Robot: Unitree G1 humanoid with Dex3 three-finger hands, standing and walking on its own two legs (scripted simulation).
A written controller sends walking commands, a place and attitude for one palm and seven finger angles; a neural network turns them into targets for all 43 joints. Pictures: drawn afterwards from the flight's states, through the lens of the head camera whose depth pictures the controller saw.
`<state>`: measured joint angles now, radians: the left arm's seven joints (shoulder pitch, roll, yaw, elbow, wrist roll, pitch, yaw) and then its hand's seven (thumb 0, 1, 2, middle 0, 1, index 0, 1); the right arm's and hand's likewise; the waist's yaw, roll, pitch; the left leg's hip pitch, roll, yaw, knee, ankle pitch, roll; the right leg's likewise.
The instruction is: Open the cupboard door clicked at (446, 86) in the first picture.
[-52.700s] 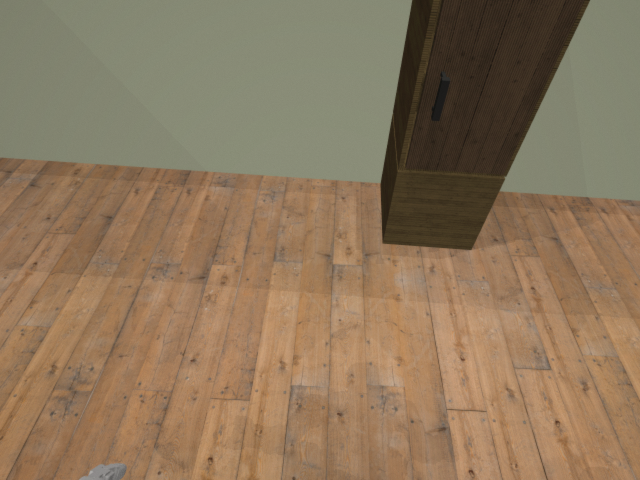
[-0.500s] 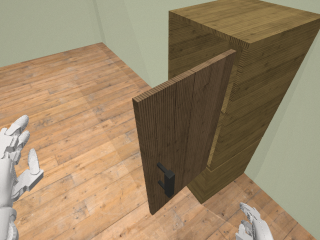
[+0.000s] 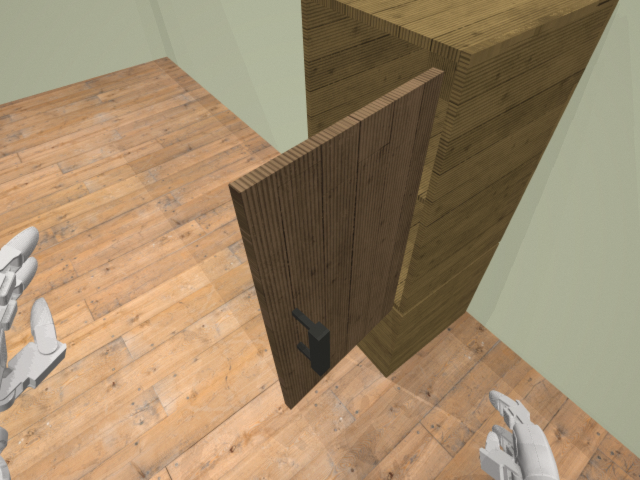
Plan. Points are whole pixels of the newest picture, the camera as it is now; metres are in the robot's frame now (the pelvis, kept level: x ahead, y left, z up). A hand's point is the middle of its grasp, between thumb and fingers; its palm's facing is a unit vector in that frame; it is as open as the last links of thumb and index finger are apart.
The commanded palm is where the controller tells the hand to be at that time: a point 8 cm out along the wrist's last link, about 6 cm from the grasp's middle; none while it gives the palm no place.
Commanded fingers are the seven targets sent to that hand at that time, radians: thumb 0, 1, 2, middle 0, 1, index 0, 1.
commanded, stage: step back with the hand held close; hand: left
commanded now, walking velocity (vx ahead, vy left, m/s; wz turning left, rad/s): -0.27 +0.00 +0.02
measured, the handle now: (310, 341) +0.33 +0.05 -0.07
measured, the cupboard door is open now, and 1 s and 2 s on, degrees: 98 98 98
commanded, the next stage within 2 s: stop stepping back and stand still in 1.24 s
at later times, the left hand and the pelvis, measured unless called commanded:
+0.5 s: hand out of the picture +0.12 +0.29 +0.15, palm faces +0.48 -0.72 -0.50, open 7.4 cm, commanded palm +0.06 +0.32 +0.17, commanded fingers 0.00 0.90 0.90 -0.20 -0.30 -0.20 -0.30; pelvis -0.07 +0.02 -0.02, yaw +2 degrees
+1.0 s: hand out of the picture +0.07 +0.27 +0.16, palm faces +0.46 -0.78 -0.43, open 7.4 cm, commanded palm +0.01 +0.30 +0.17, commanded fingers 0.00 0.90 0.90 -0.20 -0.30 -0.20 -0.30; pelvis -0.14 +0.00 -0.01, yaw -1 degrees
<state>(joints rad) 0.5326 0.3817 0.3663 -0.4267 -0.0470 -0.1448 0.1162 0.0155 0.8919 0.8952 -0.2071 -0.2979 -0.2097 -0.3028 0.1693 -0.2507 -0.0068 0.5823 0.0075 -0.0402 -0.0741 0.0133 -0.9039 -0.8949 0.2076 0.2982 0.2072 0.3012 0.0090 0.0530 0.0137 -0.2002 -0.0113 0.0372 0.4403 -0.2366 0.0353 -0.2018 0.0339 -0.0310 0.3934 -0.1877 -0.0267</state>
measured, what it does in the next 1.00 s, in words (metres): walks backwards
